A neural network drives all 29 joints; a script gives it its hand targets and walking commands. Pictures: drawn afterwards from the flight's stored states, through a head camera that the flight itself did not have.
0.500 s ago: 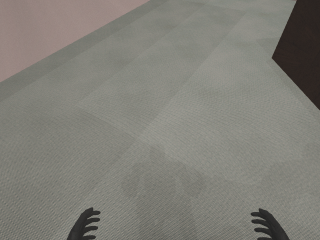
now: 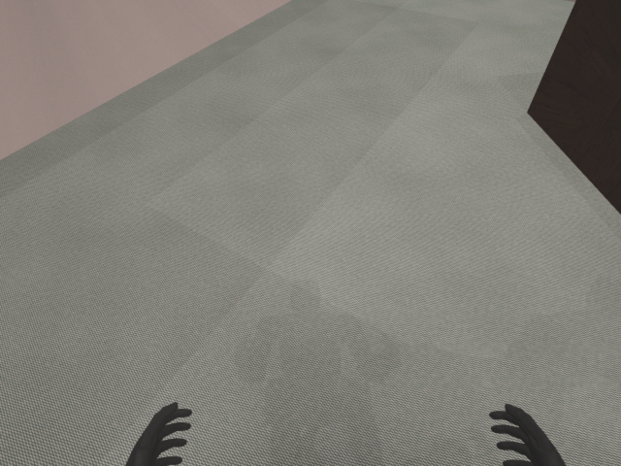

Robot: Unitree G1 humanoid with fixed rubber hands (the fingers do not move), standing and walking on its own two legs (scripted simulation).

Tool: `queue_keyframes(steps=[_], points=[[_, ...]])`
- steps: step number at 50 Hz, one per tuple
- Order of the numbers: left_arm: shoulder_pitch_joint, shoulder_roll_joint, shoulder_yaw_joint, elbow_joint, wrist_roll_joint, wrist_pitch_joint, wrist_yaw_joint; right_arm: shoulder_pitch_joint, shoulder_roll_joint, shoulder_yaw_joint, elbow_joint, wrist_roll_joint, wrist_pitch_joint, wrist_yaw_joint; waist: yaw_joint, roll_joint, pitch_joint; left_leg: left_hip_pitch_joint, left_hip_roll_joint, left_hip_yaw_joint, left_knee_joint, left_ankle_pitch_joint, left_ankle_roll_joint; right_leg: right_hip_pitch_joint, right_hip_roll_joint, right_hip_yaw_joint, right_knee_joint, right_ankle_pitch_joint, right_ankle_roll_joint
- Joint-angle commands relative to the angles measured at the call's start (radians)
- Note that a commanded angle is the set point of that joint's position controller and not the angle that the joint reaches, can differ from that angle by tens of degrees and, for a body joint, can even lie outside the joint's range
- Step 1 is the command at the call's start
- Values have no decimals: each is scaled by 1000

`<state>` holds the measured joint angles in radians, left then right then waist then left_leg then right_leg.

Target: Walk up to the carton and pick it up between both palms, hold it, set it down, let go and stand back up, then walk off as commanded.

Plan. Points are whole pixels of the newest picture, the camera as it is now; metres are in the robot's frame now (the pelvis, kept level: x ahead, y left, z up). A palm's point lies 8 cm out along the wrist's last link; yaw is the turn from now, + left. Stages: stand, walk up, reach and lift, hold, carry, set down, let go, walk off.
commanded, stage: stand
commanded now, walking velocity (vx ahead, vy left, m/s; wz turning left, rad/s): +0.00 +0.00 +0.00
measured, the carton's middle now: out of the picture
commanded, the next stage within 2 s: none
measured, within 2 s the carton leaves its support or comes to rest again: neither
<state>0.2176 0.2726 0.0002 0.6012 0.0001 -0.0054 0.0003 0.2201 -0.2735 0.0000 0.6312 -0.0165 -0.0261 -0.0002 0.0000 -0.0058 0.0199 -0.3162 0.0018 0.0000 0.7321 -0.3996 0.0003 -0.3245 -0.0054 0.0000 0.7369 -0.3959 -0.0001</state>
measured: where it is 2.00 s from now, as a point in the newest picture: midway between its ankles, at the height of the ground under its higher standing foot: outside the picture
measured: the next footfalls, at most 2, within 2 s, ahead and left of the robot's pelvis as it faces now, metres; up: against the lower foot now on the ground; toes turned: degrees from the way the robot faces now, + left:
none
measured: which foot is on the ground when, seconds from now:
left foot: down 0.00-1.00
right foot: down 0.00-1.00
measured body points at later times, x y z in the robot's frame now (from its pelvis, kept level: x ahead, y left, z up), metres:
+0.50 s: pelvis +0.00 +0.00 +0.00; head +0.01 +0.00 +0.45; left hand +0.16 +0.25 -0.09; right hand +0.15 -0.26 -0.09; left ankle +0.00 +0.12 -0.71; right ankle +0.00 -0.12 -0.71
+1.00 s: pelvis +0.00 +0.00 +0.00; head +0.00 +0.00 +0.45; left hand +0.16 +0.26 -0.09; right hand +0.14 -0.26 -0.09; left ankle +0.00 +0.12 -0.71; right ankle +0.00 -0.12 -0.71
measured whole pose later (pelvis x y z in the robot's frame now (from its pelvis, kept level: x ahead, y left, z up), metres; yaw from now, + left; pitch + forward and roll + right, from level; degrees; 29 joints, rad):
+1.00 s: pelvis +0.00 +0.00 +0.00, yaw +0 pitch -1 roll +0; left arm 0.22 0.28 0.00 0.60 0.00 -0.01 0.00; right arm 0.22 -0.28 0.00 0.67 -0.02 -0.03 0.00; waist 0.00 -0.01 0.02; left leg -0.32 0.00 0.00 0.73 -0.40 0.00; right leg -0.32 -0.01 0.00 0.74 -0.40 0.00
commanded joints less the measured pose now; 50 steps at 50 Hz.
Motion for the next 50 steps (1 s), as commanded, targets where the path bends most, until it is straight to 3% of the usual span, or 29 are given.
queue_keyframes(steps=[1, 4, 6, 14, 18, 21, 37, 39, 46, 48, 50], points=[[-61, 251, 86, -33, 30, -61, 12, -49, -236, -88, -34, -6, -41, -12, -7, -10, -62, 21, 79, -76, -111, 280, 65, 24, -85, 99, -123, 313, -92], [-60, 252, 86, -27, 30, -60, 14, -62, -240, -90, -32, -10, -40, -11, -6, 13, -51, 24, 84, -76, -119, 283, 65, 15, -81, 98, -122, 308, -87], [-57, 250, 85, -27, 30, -61, 14, -62, -242, -91, -34, -10, -40, -11, -2, -16, -43, 17, 83, -81, -122, 289, 65, 18, -87, 109, -132, 311, -91], [-54, 249, 86, -26, 24, -63, 13, -59, -248, -92, -26, -6, -42, -12, -3, 8, -64, 27, 89, -82, -126, 310, 67, 38, -89, 100, -124, 332, -91], [-58, 250, 86, -17, 25, -63, 13, -58, -243, -91, -19, -6, -40, -14, -9, -16, -63, 37, 86, -78, -117, 320, 69, 35, -91, 108, -131, 344, -95], [-56, 257, 89, -13, 27, -61, 15, -64, -252, -93, -20, -12, -40, -12, -1, 10, -54, 28, 90, -92, -127, 333, 73, 34, -84, 96, -116, 347, -88], [-58, 256, 88, -9, 26, -61, 16, -59, -245, -89, 1, -2, -42, -15, 1, -11, -60, 41, 90, -87, -130, 354, 70, 50, -92, 107, -121, 377, -94], [-51, 255, 86, -10, 21, -63, 15, -62, -253, -91, -3, -6, -42, -14, -2, 21, -69, 54, 97, -95, -131, 365, 72, 47, -92, 103, -125, 367, -92], [-53, 263, 86, -8, 21, -63, 15, -54, -247, -88, 6, -2, -42, -13, -1, -10, -58, 48, 91, -92, -128, 368, 72, 49, -92, 110, -128, 391, -96], [-43, 262, 88, -1, 25, -65, 16, -63, -250, -89, 8, 0, -43, -14, -1, 25, -78, 61, 96, -90, -123, 391, 71, 58, -101, 117, -125, 412, -97], [-54, 256, 86, 1, 23, -65, 16, -61, -251, -90, 7, 0, -42, -14, -8, -1, -75, 59, 93, -81, -117, 399, 68, 60, -99, 110, -126, 437, -97]])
